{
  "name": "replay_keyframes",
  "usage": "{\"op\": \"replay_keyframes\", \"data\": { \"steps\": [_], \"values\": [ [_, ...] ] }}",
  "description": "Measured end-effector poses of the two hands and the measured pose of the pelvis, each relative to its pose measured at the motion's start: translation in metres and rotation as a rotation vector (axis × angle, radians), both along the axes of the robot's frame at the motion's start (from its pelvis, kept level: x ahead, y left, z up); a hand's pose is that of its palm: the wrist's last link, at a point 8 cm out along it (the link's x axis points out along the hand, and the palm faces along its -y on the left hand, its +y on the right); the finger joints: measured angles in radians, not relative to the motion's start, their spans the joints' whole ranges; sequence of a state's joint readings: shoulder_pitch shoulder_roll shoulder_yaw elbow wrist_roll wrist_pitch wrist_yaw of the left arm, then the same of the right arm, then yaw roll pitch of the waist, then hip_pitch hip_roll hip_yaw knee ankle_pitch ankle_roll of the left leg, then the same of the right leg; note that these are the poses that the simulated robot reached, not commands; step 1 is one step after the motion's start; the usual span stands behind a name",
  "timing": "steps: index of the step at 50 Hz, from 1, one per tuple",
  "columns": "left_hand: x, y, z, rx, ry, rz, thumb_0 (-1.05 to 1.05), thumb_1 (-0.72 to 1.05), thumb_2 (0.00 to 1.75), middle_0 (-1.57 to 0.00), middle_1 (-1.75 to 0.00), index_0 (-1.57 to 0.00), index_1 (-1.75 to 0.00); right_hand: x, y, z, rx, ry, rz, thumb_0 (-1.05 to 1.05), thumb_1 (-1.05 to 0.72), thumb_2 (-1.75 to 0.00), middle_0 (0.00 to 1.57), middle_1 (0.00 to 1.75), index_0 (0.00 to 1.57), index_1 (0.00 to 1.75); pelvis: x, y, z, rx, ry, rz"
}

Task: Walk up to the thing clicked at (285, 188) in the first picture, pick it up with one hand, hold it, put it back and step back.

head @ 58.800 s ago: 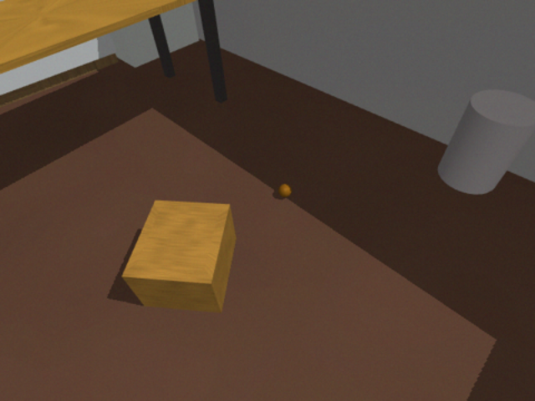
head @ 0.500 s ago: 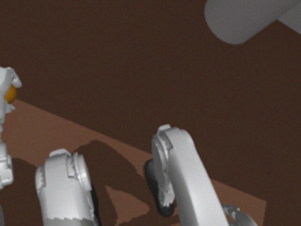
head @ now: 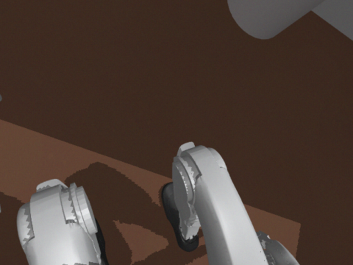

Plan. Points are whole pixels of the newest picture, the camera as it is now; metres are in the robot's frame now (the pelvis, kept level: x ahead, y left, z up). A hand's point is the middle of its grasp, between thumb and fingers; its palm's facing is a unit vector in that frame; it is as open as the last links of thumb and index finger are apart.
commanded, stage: rest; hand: left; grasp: from above
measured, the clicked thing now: out of the picture +0.47 +0.33 -0.23
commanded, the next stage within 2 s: open in 1.42 s
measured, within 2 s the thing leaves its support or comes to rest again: rests again in 1.20 s
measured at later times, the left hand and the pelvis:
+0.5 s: hand out of the picture +0.46 +0.32 -0.24, palm faces -0.46 -0.12 -0.88, open 8.3 cm; pelvis +0.00 +0.00 -0.01, yaw -2 degrees
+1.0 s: hand out of the picture +0.46 +0.31 -0.25, palm faces -0.45 -0.13 -0.88, open 8.2 cm; pelvis +0.00 +0.00 -0.01, yaw -3 degrees
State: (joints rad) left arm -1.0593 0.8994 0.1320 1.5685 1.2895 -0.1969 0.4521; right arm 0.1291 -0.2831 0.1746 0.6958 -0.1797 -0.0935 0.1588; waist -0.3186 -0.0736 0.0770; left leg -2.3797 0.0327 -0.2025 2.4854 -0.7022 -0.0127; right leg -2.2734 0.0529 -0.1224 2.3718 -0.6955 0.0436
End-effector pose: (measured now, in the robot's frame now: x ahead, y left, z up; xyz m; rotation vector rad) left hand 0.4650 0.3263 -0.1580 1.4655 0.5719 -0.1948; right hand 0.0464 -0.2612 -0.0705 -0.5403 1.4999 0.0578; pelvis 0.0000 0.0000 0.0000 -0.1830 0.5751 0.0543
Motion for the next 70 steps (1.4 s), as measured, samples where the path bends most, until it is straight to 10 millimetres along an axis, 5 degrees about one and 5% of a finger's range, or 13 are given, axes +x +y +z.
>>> {"op": "replay_keyframes", "data": {
  "steps": [17, 70],
  "values": [
    [0.001, -0.006, -0.022, -0.018, -0.012, -0.001, -0.01, 0.12, 0.56, -0.65, -0.74, -0.8, -0.71, -0.004, -0.001, 0.01, -0.015, 0.012, 0.048, 0.0, -0.91, -0.9, 0.21, 0.3, 0.2, 0.3, 0.0, 0.001, -0.004, -0.02, -0.028, -0.013],
    [0.004, -0.012, -0.048, -0.014, -0.008, 0.0, -0.02, 0.13, 0.53, -0.65, -0.73, -0.8, -0.7, -0.007, 0.011, 0.019, 0.038, 0.001, 0.166, 0.0, -0.91, -0.9, 0.2, 0.3, 0.2, 0.3, -0.006, 0.003, -0.009, -0.049, -0.09, -0.037]
  ]
}}
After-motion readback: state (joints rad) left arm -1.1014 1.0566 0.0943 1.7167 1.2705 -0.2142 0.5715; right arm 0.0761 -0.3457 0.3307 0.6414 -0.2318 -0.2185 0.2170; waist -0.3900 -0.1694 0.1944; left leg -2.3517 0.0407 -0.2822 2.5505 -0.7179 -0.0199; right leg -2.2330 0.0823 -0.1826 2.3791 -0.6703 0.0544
